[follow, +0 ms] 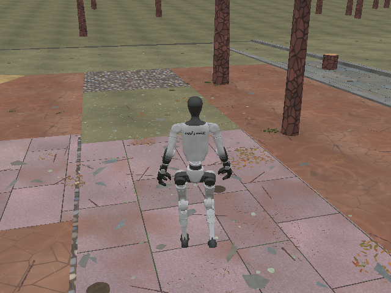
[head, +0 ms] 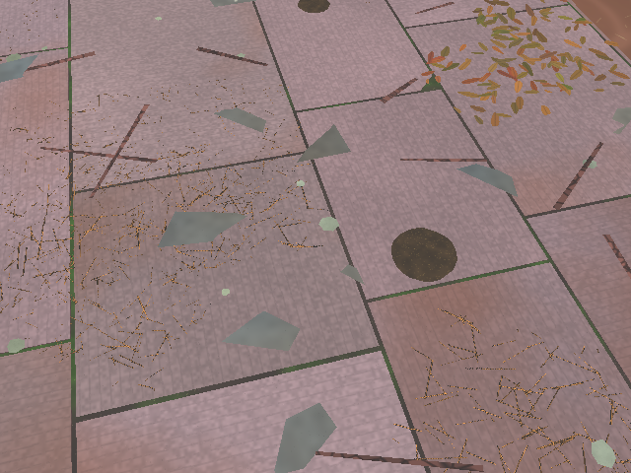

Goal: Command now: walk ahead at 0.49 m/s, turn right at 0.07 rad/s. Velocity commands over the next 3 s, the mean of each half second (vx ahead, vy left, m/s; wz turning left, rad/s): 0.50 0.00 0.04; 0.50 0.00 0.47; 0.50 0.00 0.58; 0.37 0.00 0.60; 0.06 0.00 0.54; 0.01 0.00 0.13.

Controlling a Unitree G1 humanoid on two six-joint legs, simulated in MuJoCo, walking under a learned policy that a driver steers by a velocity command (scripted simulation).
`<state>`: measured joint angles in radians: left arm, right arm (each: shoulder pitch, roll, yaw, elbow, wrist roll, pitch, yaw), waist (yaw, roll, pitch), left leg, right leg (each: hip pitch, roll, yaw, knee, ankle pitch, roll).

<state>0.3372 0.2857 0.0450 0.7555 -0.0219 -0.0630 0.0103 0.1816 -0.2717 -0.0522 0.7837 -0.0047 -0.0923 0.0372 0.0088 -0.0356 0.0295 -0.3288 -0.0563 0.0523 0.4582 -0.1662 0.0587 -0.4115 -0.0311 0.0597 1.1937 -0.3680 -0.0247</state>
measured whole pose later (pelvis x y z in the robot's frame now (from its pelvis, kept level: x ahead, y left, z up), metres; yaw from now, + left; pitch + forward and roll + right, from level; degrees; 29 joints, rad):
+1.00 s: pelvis +0.55 +0.03 -0.01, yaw +20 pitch +1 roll -1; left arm 0.25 0.29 0.06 0.80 -0.02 -0.09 0.01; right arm 0.16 -0.30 -0.08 0.72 0.02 -0.04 0.04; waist 0.01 0.00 0.07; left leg -0.43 -0.07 0.03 0.60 -0.20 0.10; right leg -0.29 -0.05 -0.01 1.19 -0.46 0.01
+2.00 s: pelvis +0.98 +0.28 -0.01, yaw +56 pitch +2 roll -1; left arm 0.17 0.32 0.05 0.76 0.00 -0.05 0.01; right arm 0.13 -0.31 -0.07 0.59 0.01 -0.01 0.03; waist 0.01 -0.01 0.09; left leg -0.48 -0.07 -0.01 0.55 -0.11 0.08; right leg -0.42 -0.03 0.02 1.25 -0.52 0.05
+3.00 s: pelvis +1.03 +0.34 +0.00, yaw +74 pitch -1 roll +0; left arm 0.21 0.27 0.04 0.85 0.02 -0.01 0.02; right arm 0.19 -0.21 -0.02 0.75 -0.02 0.02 -0.01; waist 0.03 -0.01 0.02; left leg -0.19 -0.03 -0.05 0.51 -0.30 0.02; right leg -0.21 -0.06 0.01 0.47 -0.24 0.07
